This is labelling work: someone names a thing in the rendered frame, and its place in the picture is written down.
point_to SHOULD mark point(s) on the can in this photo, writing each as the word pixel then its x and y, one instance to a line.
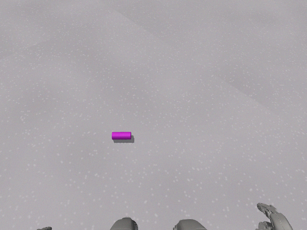
pixel 121 135

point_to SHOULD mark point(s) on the right robot hand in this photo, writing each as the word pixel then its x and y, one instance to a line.
pixel 278 220

